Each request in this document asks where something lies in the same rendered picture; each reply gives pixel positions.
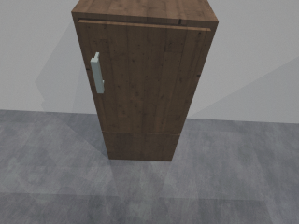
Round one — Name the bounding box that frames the handle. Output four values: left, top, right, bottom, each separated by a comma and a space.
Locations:
90, 52, 105, 93

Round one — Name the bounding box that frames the cupboard door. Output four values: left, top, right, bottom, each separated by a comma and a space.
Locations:
78, 20, 211, 134

